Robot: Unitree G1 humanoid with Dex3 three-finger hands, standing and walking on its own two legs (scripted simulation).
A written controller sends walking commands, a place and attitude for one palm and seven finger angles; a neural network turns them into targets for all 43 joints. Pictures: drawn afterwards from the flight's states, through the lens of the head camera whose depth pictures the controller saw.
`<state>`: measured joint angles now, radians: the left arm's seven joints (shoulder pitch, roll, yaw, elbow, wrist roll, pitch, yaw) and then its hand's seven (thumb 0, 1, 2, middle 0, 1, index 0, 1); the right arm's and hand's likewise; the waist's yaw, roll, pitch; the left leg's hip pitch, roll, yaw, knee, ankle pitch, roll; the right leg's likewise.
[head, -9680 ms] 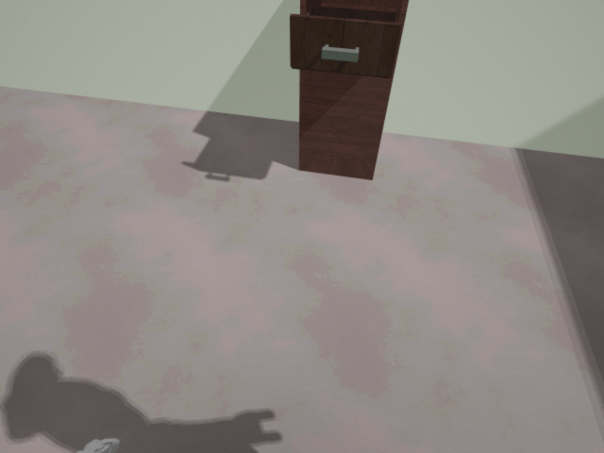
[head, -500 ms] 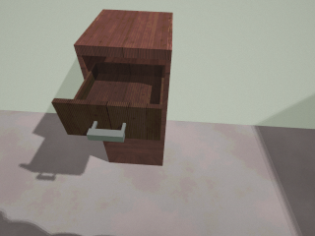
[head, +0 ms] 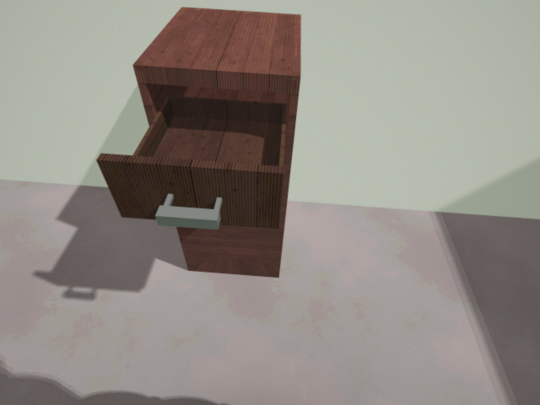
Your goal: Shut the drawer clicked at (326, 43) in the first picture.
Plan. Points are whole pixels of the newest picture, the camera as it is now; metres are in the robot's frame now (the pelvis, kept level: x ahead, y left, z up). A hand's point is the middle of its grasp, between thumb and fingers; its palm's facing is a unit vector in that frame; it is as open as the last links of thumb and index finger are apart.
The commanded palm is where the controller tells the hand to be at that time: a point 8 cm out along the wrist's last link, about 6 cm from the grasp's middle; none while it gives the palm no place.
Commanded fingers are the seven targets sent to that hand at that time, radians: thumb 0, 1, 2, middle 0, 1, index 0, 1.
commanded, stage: come to a stop and stand still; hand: left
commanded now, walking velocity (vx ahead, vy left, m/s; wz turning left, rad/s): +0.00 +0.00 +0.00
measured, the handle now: (191, 208) +0.46 +0.18 +0.01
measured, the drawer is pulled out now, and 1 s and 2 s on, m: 0.29 0.29 0.29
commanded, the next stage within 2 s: look again from close up in 0.30 s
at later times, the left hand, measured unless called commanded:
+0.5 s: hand out of the picture -0.03 +0.17 -0.17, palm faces -0.02 -0.99 -0.13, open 7.4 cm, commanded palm none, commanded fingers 0.00 0.90 0.90 -0.20 -0.30 -0.20 -0.30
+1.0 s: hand out of the picture -0.04 +0.15 -0.16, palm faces -0.01 -0.99 -0.13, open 7.4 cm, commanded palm none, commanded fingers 0.00 0.90 0.90 -0.20 -0.30 -0.20 -0.30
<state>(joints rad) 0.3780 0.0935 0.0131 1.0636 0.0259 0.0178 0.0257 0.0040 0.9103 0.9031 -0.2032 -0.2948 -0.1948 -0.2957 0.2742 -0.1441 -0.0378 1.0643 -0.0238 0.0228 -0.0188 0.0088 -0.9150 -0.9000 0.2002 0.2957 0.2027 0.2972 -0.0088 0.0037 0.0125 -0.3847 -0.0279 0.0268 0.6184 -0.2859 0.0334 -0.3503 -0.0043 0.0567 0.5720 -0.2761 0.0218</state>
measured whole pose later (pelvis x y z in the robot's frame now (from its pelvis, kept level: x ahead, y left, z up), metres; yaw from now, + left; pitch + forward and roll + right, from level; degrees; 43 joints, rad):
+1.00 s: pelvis +0.02 +0.01 +0.01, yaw -3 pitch +0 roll +0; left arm 0.43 0.09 -0.02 1.11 0.02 -0.02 0.04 0.00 0.91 0.90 -0.20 -0.29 -0.19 -0.30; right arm 0.29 -0.13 -0.01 1.14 -0.01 0.00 -0.02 0.01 -0.92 -0.90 0.20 0.30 0.20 0.30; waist 0.00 -0.01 0.00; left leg -0.29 -0.04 0.08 0.37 -0.09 0.06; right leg -0.14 0.00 -0.03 0.43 -0.29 -0.01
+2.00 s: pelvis +0.17 -0.03 +0.00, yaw -3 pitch -1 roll +1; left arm 0.31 0.15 0.04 1.01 0.02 0.04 0.05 0.01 0.91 0.90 -0.20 -0.29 -0.20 -0.30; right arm 0.11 -0.15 -0.02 0.98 -0.02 0.01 -0.03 0.01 -0.91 -0.90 0.20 0.30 0.20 0.30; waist 0.03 -0.03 0.09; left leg -0.38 0.01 0.12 0.56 -0.17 0.05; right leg -0.40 -0.04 -0.02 1.07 -0.51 0.00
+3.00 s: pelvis +0.19 -0.07 +0.01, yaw -2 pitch -1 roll +0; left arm 0.33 0.13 -0.02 1.11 0.01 -0.02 0.03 0.01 0.91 0.90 -0.20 -0.29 -0.20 -0.30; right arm 0.26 -0.14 0.01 1.15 -0.01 -0.01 -0.03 0.02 -0.92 -0.90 0.20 0.30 0.20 0.30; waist 0.00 -0.02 0.01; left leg -0.23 0.01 0.06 0.46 -0.22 0.01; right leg -0.13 0.01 -0.04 0.45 -0.31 -0.02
